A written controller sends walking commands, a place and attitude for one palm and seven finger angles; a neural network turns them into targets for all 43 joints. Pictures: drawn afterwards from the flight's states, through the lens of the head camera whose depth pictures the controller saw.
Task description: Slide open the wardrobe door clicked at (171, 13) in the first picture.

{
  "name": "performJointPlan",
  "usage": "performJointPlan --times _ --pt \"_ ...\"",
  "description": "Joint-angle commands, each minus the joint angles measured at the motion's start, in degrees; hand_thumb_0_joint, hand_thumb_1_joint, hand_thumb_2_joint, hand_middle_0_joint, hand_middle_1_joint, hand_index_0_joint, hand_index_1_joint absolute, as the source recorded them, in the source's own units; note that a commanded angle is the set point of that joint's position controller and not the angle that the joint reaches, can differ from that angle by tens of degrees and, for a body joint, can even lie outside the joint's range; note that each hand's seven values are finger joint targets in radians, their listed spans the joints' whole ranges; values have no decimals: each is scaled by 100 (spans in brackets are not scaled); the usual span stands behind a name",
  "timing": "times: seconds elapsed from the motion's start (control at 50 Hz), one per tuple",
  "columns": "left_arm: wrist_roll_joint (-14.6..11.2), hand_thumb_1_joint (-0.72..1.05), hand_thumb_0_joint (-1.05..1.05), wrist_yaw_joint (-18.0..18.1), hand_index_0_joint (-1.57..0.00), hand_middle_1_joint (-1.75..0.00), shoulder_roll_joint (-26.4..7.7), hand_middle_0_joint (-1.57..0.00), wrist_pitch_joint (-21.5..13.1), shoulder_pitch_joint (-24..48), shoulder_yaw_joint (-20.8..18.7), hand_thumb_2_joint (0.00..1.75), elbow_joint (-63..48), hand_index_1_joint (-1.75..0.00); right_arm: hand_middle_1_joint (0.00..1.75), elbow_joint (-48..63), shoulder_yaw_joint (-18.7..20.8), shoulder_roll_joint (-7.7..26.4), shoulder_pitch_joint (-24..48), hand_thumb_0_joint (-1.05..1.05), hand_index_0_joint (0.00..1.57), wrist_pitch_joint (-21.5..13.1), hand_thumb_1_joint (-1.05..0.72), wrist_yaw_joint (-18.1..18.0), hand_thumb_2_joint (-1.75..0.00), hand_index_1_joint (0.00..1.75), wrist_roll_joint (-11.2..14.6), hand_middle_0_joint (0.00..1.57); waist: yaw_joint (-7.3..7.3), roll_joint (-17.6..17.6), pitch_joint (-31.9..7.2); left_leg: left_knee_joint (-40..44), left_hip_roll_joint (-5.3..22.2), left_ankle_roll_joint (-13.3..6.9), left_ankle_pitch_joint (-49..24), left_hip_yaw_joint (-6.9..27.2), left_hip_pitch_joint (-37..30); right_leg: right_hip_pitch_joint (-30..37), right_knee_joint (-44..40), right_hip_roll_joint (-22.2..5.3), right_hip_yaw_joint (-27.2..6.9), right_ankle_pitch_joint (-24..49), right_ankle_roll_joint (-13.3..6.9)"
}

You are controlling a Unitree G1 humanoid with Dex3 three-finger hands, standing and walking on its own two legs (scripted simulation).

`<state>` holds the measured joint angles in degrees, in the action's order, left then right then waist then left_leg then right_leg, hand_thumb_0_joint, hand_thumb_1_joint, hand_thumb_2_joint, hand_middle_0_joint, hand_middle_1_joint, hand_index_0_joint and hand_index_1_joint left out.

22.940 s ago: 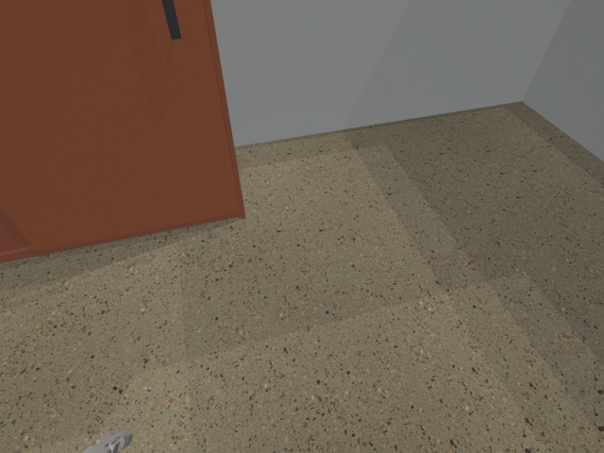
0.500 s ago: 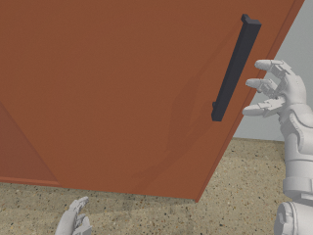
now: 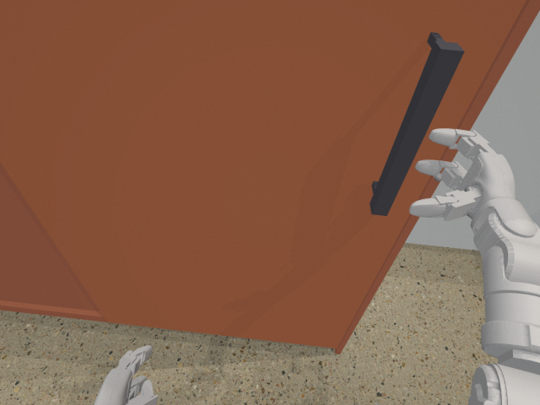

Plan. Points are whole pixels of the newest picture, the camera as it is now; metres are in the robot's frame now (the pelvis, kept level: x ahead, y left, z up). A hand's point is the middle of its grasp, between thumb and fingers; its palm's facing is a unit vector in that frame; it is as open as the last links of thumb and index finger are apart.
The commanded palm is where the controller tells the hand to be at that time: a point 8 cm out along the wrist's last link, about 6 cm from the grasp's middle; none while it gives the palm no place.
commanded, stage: move the hooked fingers beside the handle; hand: right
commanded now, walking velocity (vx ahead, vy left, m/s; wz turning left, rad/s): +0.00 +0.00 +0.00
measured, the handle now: (403, 135) +0.47 -0.17 +0.20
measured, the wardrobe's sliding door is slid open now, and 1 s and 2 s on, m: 0.00 0.00 0.00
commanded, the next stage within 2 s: feel for the door with the fingertips in 0.62 s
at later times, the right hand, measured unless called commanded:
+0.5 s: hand (449, 169) +0.38 -0.20 +0.22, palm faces +0.08 +1.00 +0.00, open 14.0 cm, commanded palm +0.36 -0.26 +0.20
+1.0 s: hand (429, 167) +0.39 -0.18 +0.21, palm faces +0.04 +1.00 +0.00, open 14.0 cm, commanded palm +0.36 -0.23 +0.20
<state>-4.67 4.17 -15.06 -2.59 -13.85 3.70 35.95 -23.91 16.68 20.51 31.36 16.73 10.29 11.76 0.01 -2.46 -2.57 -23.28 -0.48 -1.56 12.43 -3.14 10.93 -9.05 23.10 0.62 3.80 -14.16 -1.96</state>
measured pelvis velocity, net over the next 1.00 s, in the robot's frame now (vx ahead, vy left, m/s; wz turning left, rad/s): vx -0.01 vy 0.01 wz -0.01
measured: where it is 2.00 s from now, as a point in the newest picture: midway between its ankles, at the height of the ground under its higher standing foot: outside the picture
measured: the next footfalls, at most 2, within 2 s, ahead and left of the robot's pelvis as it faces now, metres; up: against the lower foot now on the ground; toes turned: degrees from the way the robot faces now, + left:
none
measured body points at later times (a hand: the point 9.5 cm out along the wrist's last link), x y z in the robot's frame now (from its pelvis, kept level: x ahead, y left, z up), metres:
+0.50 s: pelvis -0.01 +0.01 +0.00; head -0.02 +0.02 +0.45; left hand +0.16 +0.25 -0.09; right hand +0.37 -0.26 +0.22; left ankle +0.00 +0.10 -0.74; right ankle -0.02 -0.09 -0.74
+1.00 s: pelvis -0.01 +0.01 +0.00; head -0.02 +0.02 +0.45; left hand +0.15 +0.24 -0.09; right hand +0.38 -0.23 +0.21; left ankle +0.00 +0.10 -0.74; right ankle -0.02 -0.09 -0.74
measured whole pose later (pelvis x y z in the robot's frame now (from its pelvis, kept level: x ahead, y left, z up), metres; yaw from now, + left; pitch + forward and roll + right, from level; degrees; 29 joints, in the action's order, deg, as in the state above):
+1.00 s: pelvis -0.01 +0.01 +0.00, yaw -1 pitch +0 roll +0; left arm -4.6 4.9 -15.1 -3.5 -12.7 3.9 36.9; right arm -24.5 14.9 19.3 34.8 15.4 9.5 12.2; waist 0.0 -2.3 -2.2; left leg -23.4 -0.7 -2.0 12.0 -3.8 11.1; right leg -9.7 23.8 0.4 3.1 -13.8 -1.6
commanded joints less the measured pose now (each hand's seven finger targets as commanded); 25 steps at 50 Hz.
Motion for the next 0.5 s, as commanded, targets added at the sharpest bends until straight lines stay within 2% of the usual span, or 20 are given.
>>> performJointPlan --times 0.0,0.04,0.06,0.08,0.1,0.14,0.16,0.18,0.22,0.24,0.28,0.3,0.32,0.36,0.38,0.4,0.42,0.44,0.46,0.48 --pt "42 90 0 87 -20 -30 -619 -20 -365 766 -249 90 -1003 -30 120 2387 505 1610 3080 0 30 -866 50 -93 -30 120 81 30 -110 -7 -1943 86 35 -82 -1944 237 -755 787 -81 -86 -420 1929 -21" --pt "56 90 0 114 -20 -30 -621 -20 -381 744 -246 90 -931 -30 120 2492 596 1789 3117 0 30 -1013 50 -111 -30 120 60 30 -88 -175 -1968 112 24 -85 -1943 245 -766 873 -74 -100 -405 1969 -10" --pt "47 90 0 136 -20 -30 -613 -20 -383 786 -238 90 -896 -30 120 2289 561 1696 2993 0 30 -973 50 -90 -30 120 58 30 -69 -280 -1816 128 30 -89 -1957 259 -722 841 -73 -84 -385 1924 -19" --pt "40 90 0 153 -20 -30 -621 -20 -376 749 -224 90 -835 -30 120 1973 566 1685 2877 0 30 -882 50 -62 -30 120 52 30 -60 -151 -1653 156 31 -85 -1890 229 -684 739 -107 -79 -392 1804 -15" --pt "20 90 0 164 -20 -30 -632 -20 -359 753 -208 90 -786 -30 120 1642 398 1502 2755 0 30 -742 50 -1 -30 120 53 30 -23 -238 -1405 191 38 -84 -1792 215 -562 626 -130 -71 -374 1662 -14" --pt "-22 90 0 179 -20 -30 -704 -20 -306 696 -228 90 -727 -30 120 907 313 1407 2313 0 30 -395 50 127 -30 120 63 30 -3 1 -1022 280 41 -68 -1514 184 -357 405 -167 -74 -372 1326 -25" --pt "-43 90 0 188 -20 -30 -719 -20 -277 664 -208 90 -674 -30 120 553 171 1273 2261 0 30 -222 50 193 -30 120 78 30 63 116 -768 310 54 -48 -1412 160 -220 277 -191 -79 -391 1173 -28" --pt "-55 90 0 189 -20 -30 -737 -20 -266 647 -214 90 -695 -30 120 355 66 1158 2169 0 30 -75 50 264 -30 120 100 30 60 240 -655 327 59 -32 -1278 147 -118 172 -189 -70 -407 1026 -36" --pt "-56 90 0 170 -20 -30 -764 -20 -277 636 -229 90 -763 -30 120 398 -25 1107 2303 0 30 -18 50 357 -30 120 141 30 76 348 -808 297 72 -30 -1233 153 -91 163 -140 -54 -437 972 -51" --pt "-56 90 0 157 -20 -30 -763 -20 -285 660 -264 90 -800 -30 120 549 131 1271 2285 0 30 -105 50 361 -30 120 173 30 34 326 -996 280 70 -33 -1366 183 -178 279 -80 -54 -398 1092 -63" --pt "-33 90 0 140 -20 -30 -709 -20 -320 731 -254 90 -936 -30 120 1262 288 1498 2663 0 30 -414 50 339 -30 120 206 30 -31 230 -1584 154 82 -48 -1655 231 -501 434 -17 -23 -412 1373 -69" --pt "-38 90 0 134 -20 -30 -666 -20 -351 804 -241 90 -991 -30 120 1556 225 1427 2892 0 30 -584 50 325 -30 120 239 30 -23 172 -1703 141 80 -40 -1682 270 -540 499 10 -8 -403 1384 -78" --pt "-14 90 0 138 -20 -30 -653 -20 -386 799 -239 90 -981 -30 120 1856 366 1623 3236 0 30 -788 50 268 -30 120 237 30 -17 80 -1870 131 69 -51 -1742 282 -619 594 15 -8 -423 1468 -75" --pt "5 90 0 148 -20 -30 -637 -20 -423 819 -218 90 -947 -30 120 2050 554 1865 3372 0 30 -1048 50 156 -30 120 229 30 -31 -105 -1934 126 50 -56 -1747 312 -659 672 24 -16 -426 1531 -73" --pt "9 90 0 166 -20 -30 -627 -20 -430 803 -206 90 -894 -30 120 1815 571 1847 3372 0 30 -1068 50 118 -30 120 214 30 -7 16 -1834 156 63 -33 -1659 315 -659 590 2 -16 -403 1405 -81" --pt "1 90 0 183 -20 -30 -642 -20 -417 764 -203 90 -826 -30 120 1522 651 1924 3269 0 30 -1031 50 89 -30 120 185 30 -8 41 -1638 187 61 -32 -1502 295 -592 470 -38 -34 -404 1253 -69" --pt "-5 90 0 196 -20 -30 -656 -20 -414 760 -188 90 -776 -30 120 1313 569 1859 3281 0 30 -962 50 78 -30 120 155 30 26 5 -1455 238 72 -25 -1354 296 -515 378 -85 -25 -401 1105 -69" --pt "-11 90 0 204 -20 -30 -686 -20 -388 729 -210 90 -757 -30 120 1034 631 1954 3059 0 30 -861 50 65 -30 120 115 30 -7 113 -1364 270 69 -22 -1237 281 -480 320 -105 -42 -399 1045 -75" --pt "-19 90 0 219 -20 -30 -704 -20 -368 720 -196 90 -706 -30 120 722 614 1949 2981 0 30 -725 50 62 -30 120 64 30 6 -14 -1125 287 94 -24 -1212 282 -399 192 -131 -42 -386 986 -69" --pt "-22 90 0 214 -20 -30 -706 -20 -350 682 -190 90 -690 -30 120 512 444 1766 2905 0 30 -599 50 92 -30 120 31 30 21 -39 -1043 296 107 -22 -1216 278 -358 139 -146 -33 -384 967 -63"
